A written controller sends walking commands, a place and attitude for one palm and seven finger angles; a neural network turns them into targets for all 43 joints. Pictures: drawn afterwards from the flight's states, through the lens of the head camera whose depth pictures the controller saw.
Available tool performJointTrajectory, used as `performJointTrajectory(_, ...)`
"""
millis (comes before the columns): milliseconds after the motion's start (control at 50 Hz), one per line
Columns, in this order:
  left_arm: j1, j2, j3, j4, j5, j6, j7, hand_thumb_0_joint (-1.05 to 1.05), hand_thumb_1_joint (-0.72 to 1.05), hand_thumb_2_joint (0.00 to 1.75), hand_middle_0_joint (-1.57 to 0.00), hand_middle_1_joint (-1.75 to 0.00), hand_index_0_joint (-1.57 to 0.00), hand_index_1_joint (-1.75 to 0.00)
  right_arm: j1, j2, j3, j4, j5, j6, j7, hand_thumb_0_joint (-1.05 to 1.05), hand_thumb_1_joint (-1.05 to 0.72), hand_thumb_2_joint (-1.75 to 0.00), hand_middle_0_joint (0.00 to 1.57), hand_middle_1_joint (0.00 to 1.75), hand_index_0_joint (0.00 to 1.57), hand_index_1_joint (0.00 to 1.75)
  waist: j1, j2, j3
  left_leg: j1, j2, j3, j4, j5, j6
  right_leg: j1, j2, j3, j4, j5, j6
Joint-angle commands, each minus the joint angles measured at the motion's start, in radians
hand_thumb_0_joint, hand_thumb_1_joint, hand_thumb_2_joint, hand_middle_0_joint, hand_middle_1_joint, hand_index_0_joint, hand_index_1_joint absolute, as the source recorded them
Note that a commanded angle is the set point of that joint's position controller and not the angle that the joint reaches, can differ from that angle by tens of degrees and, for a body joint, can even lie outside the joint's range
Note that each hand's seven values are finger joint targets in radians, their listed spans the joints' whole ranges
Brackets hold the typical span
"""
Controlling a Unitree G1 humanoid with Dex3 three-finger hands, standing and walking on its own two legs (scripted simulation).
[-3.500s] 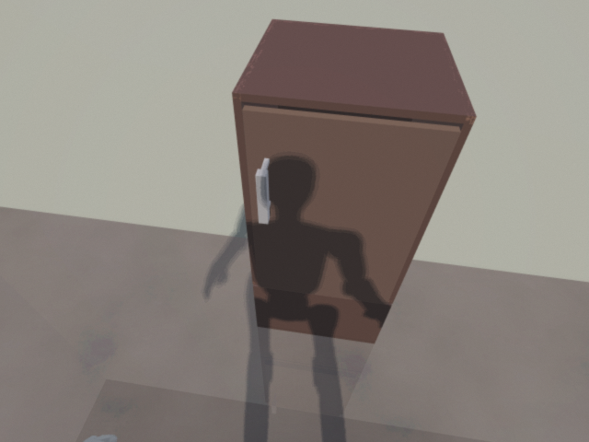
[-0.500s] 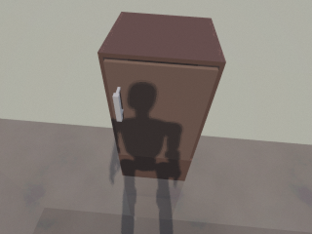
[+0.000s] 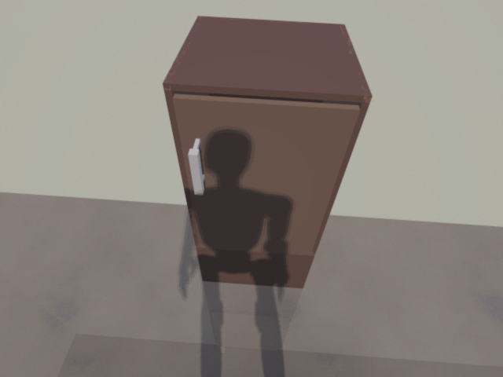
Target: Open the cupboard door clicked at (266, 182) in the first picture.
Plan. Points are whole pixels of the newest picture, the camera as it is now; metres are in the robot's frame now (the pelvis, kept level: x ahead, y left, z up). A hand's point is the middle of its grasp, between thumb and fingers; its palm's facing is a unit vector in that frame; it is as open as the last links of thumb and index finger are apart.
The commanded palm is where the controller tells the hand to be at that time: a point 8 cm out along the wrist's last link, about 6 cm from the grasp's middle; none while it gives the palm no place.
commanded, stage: come to a stop and stand still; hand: left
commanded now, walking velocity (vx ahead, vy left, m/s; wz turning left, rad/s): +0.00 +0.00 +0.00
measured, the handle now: (198, 167) +0.57 +0.17 -0.04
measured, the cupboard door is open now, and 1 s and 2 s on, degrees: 0 0 0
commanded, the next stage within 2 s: look again from close up in 0.10 s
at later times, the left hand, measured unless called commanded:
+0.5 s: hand out of the picture +0.05 +0.21 -0.18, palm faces +0.04 -0.97 -0.26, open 7.4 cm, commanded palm none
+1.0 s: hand out of the picture +0.00 +0.21 -0.17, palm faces +0.02 -0.97 -0.26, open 7.4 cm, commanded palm none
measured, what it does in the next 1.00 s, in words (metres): stands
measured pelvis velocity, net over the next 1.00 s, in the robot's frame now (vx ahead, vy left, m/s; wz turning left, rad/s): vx -0.01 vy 0.00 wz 0.02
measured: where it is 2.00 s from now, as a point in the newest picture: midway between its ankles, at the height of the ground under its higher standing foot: outside the picture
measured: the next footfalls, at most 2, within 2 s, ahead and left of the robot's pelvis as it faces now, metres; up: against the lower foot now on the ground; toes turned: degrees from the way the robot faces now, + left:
none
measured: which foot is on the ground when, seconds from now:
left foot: down 0.00-1.00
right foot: down 0.00-1.00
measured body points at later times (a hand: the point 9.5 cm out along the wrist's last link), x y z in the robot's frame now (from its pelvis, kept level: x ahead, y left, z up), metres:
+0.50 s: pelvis +0.01 +0.00 -0.01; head -0.01 +0.01 +0.44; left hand +0.05 +0.26 -0.16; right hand +0.07 -0.26 -0.15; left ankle +0.00 +0.10 -0.74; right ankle +0.02 -0.12 -0.74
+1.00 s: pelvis -0.01 +0.00 +0.00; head -0.03 +0.01 +0.45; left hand +0.00 +0.27 -0.15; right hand +0.03 -0.25 -0.15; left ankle +0.00 +0.10 -0.74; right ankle +0.02 -0.12 -0.74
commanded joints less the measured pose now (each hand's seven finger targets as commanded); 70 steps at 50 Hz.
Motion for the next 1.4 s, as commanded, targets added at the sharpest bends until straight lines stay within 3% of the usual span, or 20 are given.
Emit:
performJointTrajectory(0, 0.066, 0.081, 0.019, -0.022, 0.000, -0.011, 0.007, 0.00, 0.90, 0.90, -0.20, -0.30, -0.20, -0.30, 0.068, -0.112, -0.017, -0.020, -0.003, -0.012, -0.004, 0.00, -0.90, -0.90, 0.20, 0.30, 0.20, 0.30, -0.006, 0.013, 0.067, -0.058, 0.124, -0.126, -0.117, 0.027, 0.004, -0.003, -0.073, 0.092, -0.066, 0.041, -0.015)
performJointTrajectory(160, 0.042, 0.103, 0.021, -0.027, -0.001, -0.012, 0.005, 0.00, 0.90, 0.90, -0.20, -0.30, -0.20, -0.30, 0.047, -0.127, -0.017, -0.020, -0.004, -0.014, -0.003, 0.00, -0.90, -0.90, 0.20, 0.30, 0.20, 0.30, -0.004, 0.008, 0.074, -0.052, 0.121, -0.121, -0.117, 0.043, 0.002, 0.007, -0.078, 0.093, -0.074, 0.047, -0.015)
performJointTrajectory(180, 0.003, 0.259, 0.010, -0.117, 0.008, -0.028, 0.006, 0.00, 0.90, 0.90, -0.20, -0.30, -0.20, -0.30, -0.003, -0.226, -0.029, -0.123, -0.004, -0.011, 0.016, 0.00, -0.90, -0.90, 0.20, 0.30, 0.20, 0.30, -0.026, -0.043, 0.139, -0.067, 0.069, -0.121, -0.092, 0.067, -0.008, -0.024, -0.033, 0.060, 0.001, 0.015, -0.038)
performJointTrajectory(200, 0.013, 0.193, 0.032, -0.131, 0.002, -0.021, 0.010, 0.00, 0.90, 0.90, -0.20, -0.30, -0.20, -0.30, -0.018, -0.238, -0.049, -0.161, -0.016, -0.027, 0.009, 0.00, -0.90, -0.90, 0.20, 0.30, 0.20, 0.30, 0.000, -0.042, 0.039, -0.114, 0.119, -0.142, -0.023, -0.010, 0.010, -0.018, -0.078, 0.076, 0.028, -0.065, -0.036)
performJointTrajectory(240, 0.007, 0.194, 0.031, -0.161, 0.007, -0.022, 0.009, 0.00, 0.90, 0.90, -0.20, -0.30, -0.20, -0.30, -0.015, -0.211, -0.056, -0.186, -0.016, -0.024, 0.005, 0.00, -0.90, -0.90, 0.20, 0.30, 0.20, 0.30, -0.017, 0.009, -0.068, -0.090, 0.098, -0.140, 0.033, -0.041, 0.020, -0.017, -0.092, 0.103, 0.015, -0.074, -0.051)
performJointTrajectory(300, 0.000, 0.196, 0.034, -0.188, 0.005, -0.019, 0.010, 0.00, 0.90, 0.90, -0.20, -0.30, -0.20, -0.30, 0.001, -0.185, -0.048, -0.206, -0.016, -0.013, 0.008, 0.00, -0.90, -0.90, 0.20, 0.30, 0.20, 0.30, -0.024, -0.002, -0.021, -0.115, 0.081, -0.117, 0.079, 0.003, 0.022, -0.039, -0.097, 0.121, 0.005, -0.038, -0.061)
performJointTrajectory(380, -0.016, 0.225, 0.041, -0.209, 0.004, -0.021, 0.008, 0.00, 0.90, 0.90, -0.20, -0.30, -0.20, -0.30, -0.014, -0.231, -0.050, -0.218, -0.012, -0.021, 0.006, 0.00, -0.90, -0.90, 0.20, 0.30, 0.20, 0.30, -0.013, 0.060, -0.030, -0.071, 0.111, -0.128, 0.074, 0.255, 0.027, 0.000, -0.073, 0.076, 0.078, 0.175, -0.057)
performJointTrajectory(440, -0.041, 0.255, 0.048, -0.219, 0.002, -0.016, 0.005, 0.00, 0.90, 0.90, -0.20, -0.30, -0.20, -0.30, -0.050, -0.270, -0.056, -0.228, -0.010, -0.019, 0.004, 0.00, -0.90, -0.90, 0.20, 0.30, 0.20, 0.30, -0.010, 0.048, -0.018, -0.072, 0.119, -0.127, 0.060, 0.273, 0.025, 0.013, -0.076, 0.071, 0.080, 0.194, -0.051)
performJointTrajectory(640, -0.133, 0.317, 0.043, -0.222, 0.001, -0.017, -0.007, 0.00, 0.90, 0.90, -0.20, -0.30, -0.20, -0.30, -0.147, -0.329, -0.047, -0.228, -0.012, -0.013, 0.025, 0.00, -0.90, -0.90, 0.20, 0.30, 0.20, 0.30, -0.013, 0.015, 0.024, -0.084, 0.112, -0.145, -0.046, 0.015, 0.016, 0.000, -0.091, 0.111, -0.036, -0.006, -0.035)
performJointTrajectory(820, -0.128, 0.321, 0.035, -0.191, 0.001, -0.016, -0.012, 0.00, 0.90, 0.90, -0.20, -0.30, -0.20, -0.30, -0.145, -0.335, -0.037, -0.189, -0.012, -0.007, 0.035, 0.00, -0.90, -0.90, 0.20, 0.30, 0.20, 0.30, -0.011, 0.005, 0.021, -0.092, 0.113, -0.158, -0.102, -0.098, 0.009, 0.003, -0.100, 0.109, -0.084, -0.079, -0.025)
performJointTrajectory(860, -0.079, 0.239, 0.014, -0.156, -0.001, -0.004, -0.009, 0.00, 0.90, 0.90, -0.20, -0.30, -0.20, -0.30, -0.098, -0.250, -0.015, -0.157, -0.016, 0.005, 0.037, 0.00, -0.90, -0.90, 0.20, 0.30, 0.20, 0.30, -0.016, -0.009, 0.017, -0.090, 0.112, -0.148, -0.110, -0.193, -0.004, -0.004, -0.096, 0.103, -0.094, -0.175, -0.010)
performJointTrajectory(920, -0.034, 0.222, 0.015, -0.141, 0.006, 0.007, -0.011, 0.00, 0.90, 0.90, -0.20, -0.30, -0.20, -0.30, -0.064, -0.252, -0.019, -0.135, -0.020, 0.017, 0.034, 0.00, -0.90, -0.90, 0.20, 0.30, 0.20, 0.30, -0.015, 0.020, 0.065, -0.137, 0.125, -0.174, -0.138, -0.350, 0.010, -0.037, -0.071, 0.082, -0.064, -0.279, -0.010)
performJointTrajectory(1060, 0.055, 0.161, 0.017, -0.112, 0.008, 0.000, -0.019, 0.00, 0.90, 0.90, -0.20, -0.30, -0.20, -0.30, 0.004, -0.238, -0.031, -0.096, -0.013, 0.007, 0.022, 0.00, -0.90, -0.90, 0.20, 0.30, 0.20, 0.30, -0.013, 0.078, 0.125, -0.160, 0.175, -0.216, -0.161, -0.382, 0.048, -0.046, -0.034, 0.037, 0.037, -0.185, -0.028)
performJointTrajectory(1120, 0.098, 0.136, 0.021, -0.099, 0.008, -0.005, -0.021, 0.00, 0.90, 0.90, -0.20, -0.30, -0.20, -0.30, 0.035, -0.217, -0.041, -0.085, -0.010, 0.002, 0.015, 0.00, -0.90, -0.90, 0.20, 0.30, 0.20, 0.30, -0.009, 0.077, 0.131, -0.151, 0.182, -0.203, -0.134, -0.352, 0.057, -0.047, -0.037, 0.039, 0.044, -0.162, -0.036)
performJointTrajectory(1160, 0.132, 0.118, 0.023, -0.085, 0.006, -0.011, -0.013, 0.00, 0.90, 0.90, -0.20, -0.30, -0.20, -0.30, 0.044, -0.178, -0.035, -0.078, -0.005, -0.001, 0.010, 0.00, -0.90, -0.90, 0.20, 0.30, 0.20, 0.30, 0.002, 0.014, 0.135, -0.176, 0.143, -0.147, -0.055, -0.225, 0.042, -0.003, -0.061, 0.091, 0.002, -0.106, -0.045)
performJointTrajectory(1220, 0.181, 0.123, 0.026, -0.047, -0.005, -0.027, 0.009, 0.00, 0.90, 0.90, -0.20, -0.30, -0.20, -0.30, 0.064, -0.096, -0.012, -0.062, 0.001, -0.009, 0.004, 0.00, -0.90, -0.90, 0.20, 0.30, 0.20, 0.30, -0.007, -0.089, 0.059, -0.137, 0.064, -0.021, 0.094, 0.001, -0.006, 0.084, -0.149, 0.175, -0.038, 0.232, -0.077)
performJointTrajectory(1240, 0.171, 0.118, 0.022, -0.043, -0.008, -0.031, 0.014, 0.00, 0.90, 0.90, -0.20, -0.30, -0.20, -0.30, 0.078, -0.081, -0.010, -0.048, 0.003, -0.008, 0.002, 0.00, -0.90, -0.90, 0.20, 0.30, 0.20, 0.30, -0.021, -0.079, 0.032, -0.091, 0.073, -0.026, 0.075, 0.039, -0.013, 0.085, -0.158, 0.161, -0.021, 0.367, -0.077)
performJointTrajectory(1280, 0.143, 0.113, 0.017, -0.051, -0.011, -0.034, 0.021, 0.00, 0.90, 0.90, -0.20, -0.30, -0.20, -0.30, 0.083, -0.096, -0.016, -0.028, 0.009, -0.011, -0.005, 0.00, -0.90, -0.90, 0.20, 0.30, 0.20, 0.30, -0.023, 0.003, 0.025, -0.019, 0.103, -0.057, 0.031, 0.257, -0.013, 0.080, -0.117, 0.097, 0.030, 0.568, -0.047)
performJointTrajectory(1320, 0.144, 0.109, 0.020, -0.060, -0.010, -0.028, 0.031, 0.00, 0.90, 0.90, -0.20, -0.30, -0.20, -0.30, 0.085, -0.096, -0.023, -0.033, 0.013, -0.008, -0.013, 0.00, -0.90, -0.90, 0.20, 0.30, 0.20, 0.30, -0.018, 0.036, -0.005, 0.007, 0.115, -0.058, 0.054, 0.423, -0.012, 0.097, -0.116, 0.091, 0.057, 0.621, -0.034)
performJointTrajectory(1380, 0.137, 0.110, 0.032, -0.083, -0.005, -0.015, 0.037, 0.00, 0.90, 0.90, -0.20, -0.30, -0.20, -0.30, 0.082, -0.099, -0.038, -0.056, 0.011, 0.004, -0.015, 0.00, -0.90, -0.90, 0.20, 0.30, 0.20, 0.30, -0.016, 0.011, -0.027, 0.007, 0.119, -0.051, 0.090, 0.464, -0.014, 0.092, -0.124, 0.091, 0.096, 0.631, -0.037)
